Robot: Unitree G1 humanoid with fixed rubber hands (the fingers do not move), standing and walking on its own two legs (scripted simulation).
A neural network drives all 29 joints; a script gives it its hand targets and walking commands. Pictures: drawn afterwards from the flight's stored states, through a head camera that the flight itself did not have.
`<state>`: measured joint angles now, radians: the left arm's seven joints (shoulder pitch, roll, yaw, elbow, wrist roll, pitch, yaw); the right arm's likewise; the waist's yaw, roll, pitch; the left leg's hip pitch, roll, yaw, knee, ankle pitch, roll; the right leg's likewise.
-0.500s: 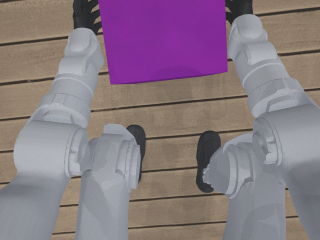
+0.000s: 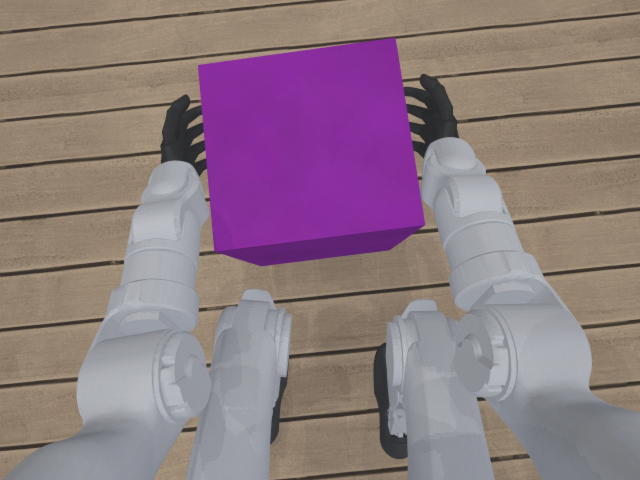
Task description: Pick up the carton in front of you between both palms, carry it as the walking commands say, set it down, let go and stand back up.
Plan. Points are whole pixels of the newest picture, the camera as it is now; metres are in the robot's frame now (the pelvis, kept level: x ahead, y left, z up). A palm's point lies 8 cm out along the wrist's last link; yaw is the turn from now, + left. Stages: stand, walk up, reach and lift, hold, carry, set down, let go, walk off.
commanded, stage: reach and lift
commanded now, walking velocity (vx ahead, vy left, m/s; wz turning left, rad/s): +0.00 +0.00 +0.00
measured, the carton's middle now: (313, 176) +0.49 +0.05 -0.14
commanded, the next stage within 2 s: none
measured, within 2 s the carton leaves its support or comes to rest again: neither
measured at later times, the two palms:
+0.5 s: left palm (123, 127) +0.45 +0.19 +0.08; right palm (502, 110) +0.47 -0.11 +0.07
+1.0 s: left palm out of the picture +0.41 +0.18 +0.24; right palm out of the picture +0.43 -0.12 +0.24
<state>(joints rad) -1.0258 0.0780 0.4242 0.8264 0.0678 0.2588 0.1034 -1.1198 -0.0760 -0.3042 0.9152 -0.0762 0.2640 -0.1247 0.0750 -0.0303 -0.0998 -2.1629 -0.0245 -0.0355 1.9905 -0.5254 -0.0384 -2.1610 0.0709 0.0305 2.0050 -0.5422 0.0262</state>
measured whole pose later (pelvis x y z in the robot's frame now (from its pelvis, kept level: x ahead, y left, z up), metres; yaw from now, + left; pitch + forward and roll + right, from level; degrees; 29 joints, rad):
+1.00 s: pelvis +0.08 +0.01 +0.27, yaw +1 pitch +21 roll +0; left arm -0.45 -0.11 0.35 0.59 0.18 0.32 0.05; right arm -0.44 0.11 -0.31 0.59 -0.17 0.32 -0.05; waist 0.03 -0.01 -0.20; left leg -1.01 -0.03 -0.04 1.07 -0.42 -0.01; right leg -1.00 0.05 0.07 1.08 -0.44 0.01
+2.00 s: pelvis +0.10 +0.01 +0.35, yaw +1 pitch -5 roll +0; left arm -0.27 -0.15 0.26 0.31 0.27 0.63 0.00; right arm -0.27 0.15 -0.24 0.31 -0.28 0.64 0.02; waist 0.00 -0.01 0.03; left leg -0.13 -0.02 -0.05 0.42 -0.21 0.00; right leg -0.11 0.02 0.08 0.42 -0.22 0.01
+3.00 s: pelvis +0.09 +0.01 +0.35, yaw +1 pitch -8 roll +0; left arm -0.27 -0.15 0.24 0.21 0.26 0.76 -0.01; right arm -0.27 0.15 -0.22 0.21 -0.26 0.76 0.02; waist 0.00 -0.01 0.05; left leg -0.06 -0.02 -0.06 0.39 -0.19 0.00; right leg -0.04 0.02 0.07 0.39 -0.21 0.01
